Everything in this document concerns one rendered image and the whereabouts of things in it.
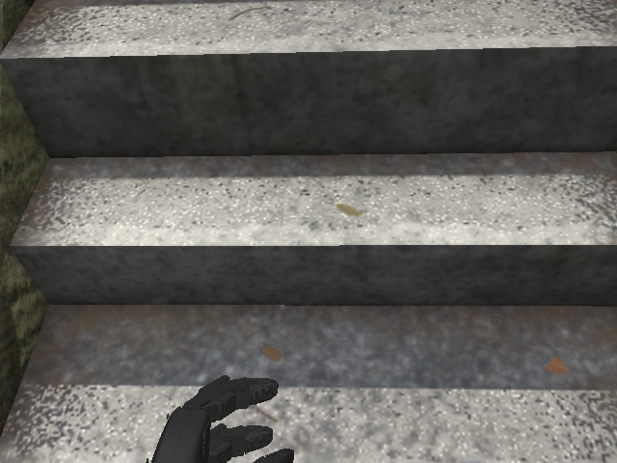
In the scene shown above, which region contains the left robot hand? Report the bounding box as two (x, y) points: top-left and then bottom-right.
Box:
(146, 375), (294, 463)

